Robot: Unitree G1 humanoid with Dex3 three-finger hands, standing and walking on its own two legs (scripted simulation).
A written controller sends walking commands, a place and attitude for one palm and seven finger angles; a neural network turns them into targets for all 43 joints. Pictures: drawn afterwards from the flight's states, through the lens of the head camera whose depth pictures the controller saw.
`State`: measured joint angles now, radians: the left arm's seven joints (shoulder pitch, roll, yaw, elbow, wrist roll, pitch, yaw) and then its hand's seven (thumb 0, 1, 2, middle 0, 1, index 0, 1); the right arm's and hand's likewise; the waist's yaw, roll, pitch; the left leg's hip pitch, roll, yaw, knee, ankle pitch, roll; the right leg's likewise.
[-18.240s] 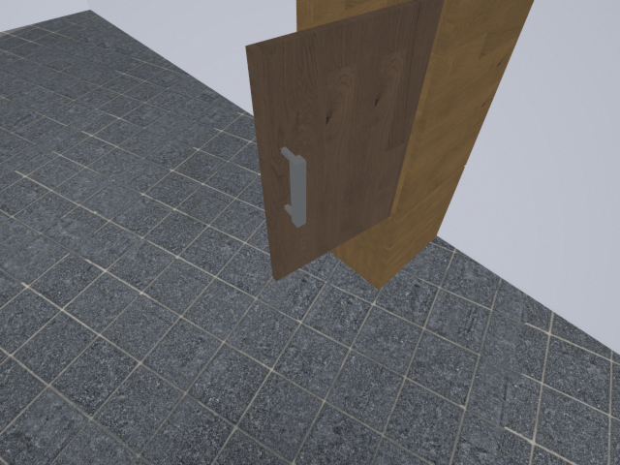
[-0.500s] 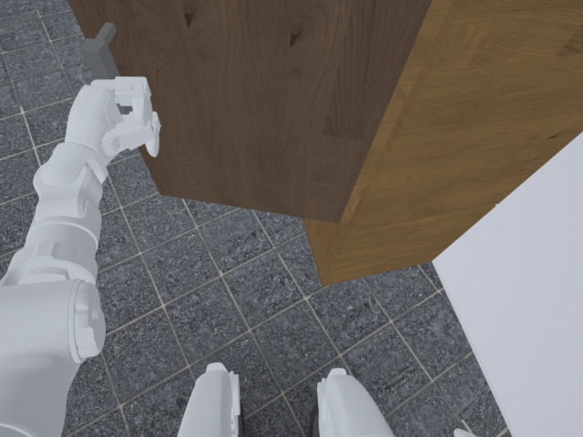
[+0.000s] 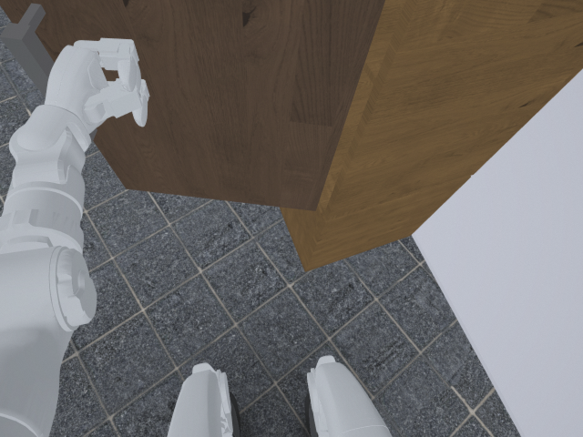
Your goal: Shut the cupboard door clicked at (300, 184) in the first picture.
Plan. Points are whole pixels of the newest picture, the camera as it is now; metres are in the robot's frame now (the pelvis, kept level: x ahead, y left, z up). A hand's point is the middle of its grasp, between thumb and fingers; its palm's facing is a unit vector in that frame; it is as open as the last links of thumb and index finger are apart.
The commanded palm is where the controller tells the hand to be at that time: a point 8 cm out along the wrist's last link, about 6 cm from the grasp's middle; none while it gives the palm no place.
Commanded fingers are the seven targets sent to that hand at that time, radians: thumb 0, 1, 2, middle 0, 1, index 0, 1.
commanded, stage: push the door shut along its arc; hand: left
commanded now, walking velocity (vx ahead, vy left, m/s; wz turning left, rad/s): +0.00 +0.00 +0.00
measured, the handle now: (63, 80) +0.57 +0.23 +0.09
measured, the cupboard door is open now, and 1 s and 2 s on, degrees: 64 52 52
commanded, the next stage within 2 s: pull the fist back off the door in 0.40 s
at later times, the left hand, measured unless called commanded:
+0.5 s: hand (156, 76) +0.56 +0.12 +0.10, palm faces -0.36 -0.93 -0.04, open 3.4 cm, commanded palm +0.59 +0.12 +0.10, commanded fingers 0.00 0.90 0.90 -1.30 -1.50 -1.30 -1.50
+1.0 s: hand (173, 77) +0.56 +0.10 +0.10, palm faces +0.10 -0.99 -0.03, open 3.1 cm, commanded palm +0.51 +0.13 +0.10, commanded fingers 0.00 0.90 0.90 -1.30 -1.50 -1.30 -1.50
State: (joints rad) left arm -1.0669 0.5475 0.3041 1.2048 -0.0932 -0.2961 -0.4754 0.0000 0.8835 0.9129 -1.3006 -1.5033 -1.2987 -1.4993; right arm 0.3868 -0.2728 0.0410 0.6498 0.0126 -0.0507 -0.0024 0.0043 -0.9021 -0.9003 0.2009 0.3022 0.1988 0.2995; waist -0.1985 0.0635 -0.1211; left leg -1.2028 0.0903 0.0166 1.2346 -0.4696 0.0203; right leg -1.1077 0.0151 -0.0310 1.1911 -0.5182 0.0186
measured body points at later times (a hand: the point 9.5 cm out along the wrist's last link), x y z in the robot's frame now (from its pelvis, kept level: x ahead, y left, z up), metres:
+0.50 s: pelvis -0.01 -0.01 -0.02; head +0.16 +0.02 +0.39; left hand +0.57 +0.17 +0.11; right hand +0.01 -0.29 -0.12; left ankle +0.05 +0.11 -0.63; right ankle +0.02 -0.14 -0.63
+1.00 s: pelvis +0.01 -0.01 +0.02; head +0.16 -0.01 +0.44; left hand +0.55 +0.15 +0.10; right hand -0.04 -0.25 -0.10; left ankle +0.05 +0.11 -0.63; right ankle +0.02 -0.14 -0.63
